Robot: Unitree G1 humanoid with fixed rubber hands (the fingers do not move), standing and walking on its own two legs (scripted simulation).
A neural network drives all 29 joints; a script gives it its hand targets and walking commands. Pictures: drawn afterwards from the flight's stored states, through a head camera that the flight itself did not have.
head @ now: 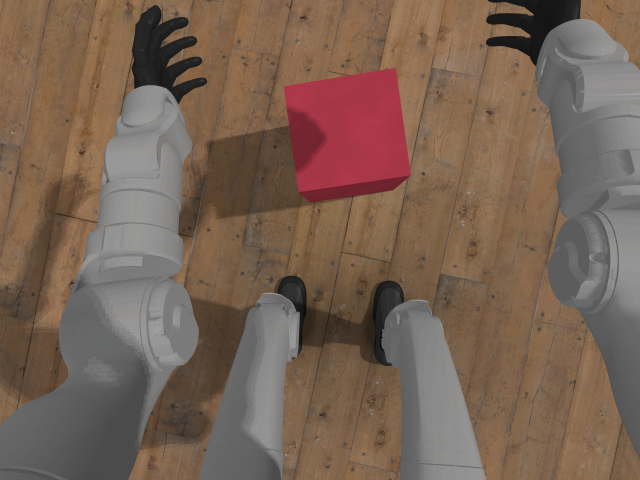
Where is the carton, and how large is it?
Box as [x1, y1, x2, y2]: [284, 68, 410, 201]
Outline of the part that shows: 395,68 284,86 298,191 309,201 390,190 410,175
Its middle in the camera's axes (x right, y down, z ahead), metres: +0.06 -0.19 +0.85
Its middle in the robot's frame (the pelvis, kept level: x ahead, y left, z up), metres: +0.54 +0.01 -0.53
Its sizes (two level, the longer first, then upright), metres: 0.210 0.200 0.250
